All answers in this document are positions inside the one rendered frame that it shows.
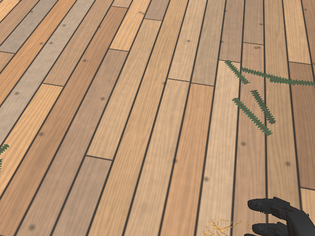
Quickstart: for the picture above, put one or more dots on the right robot hand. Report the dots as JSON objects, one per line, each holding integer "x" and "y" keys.
{"x": 298, "y": 222}

